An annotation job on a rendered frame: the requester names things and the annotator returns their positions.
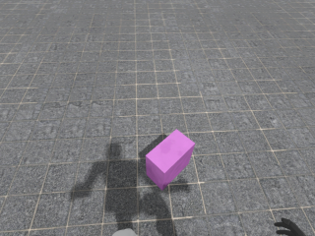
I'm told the carton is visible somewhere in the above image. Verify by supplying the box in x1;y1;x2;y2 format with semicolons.
146;129;195;190

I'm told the robot right hand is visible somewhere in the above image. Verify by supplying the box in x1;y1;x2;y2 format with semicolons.
274;217;306;236

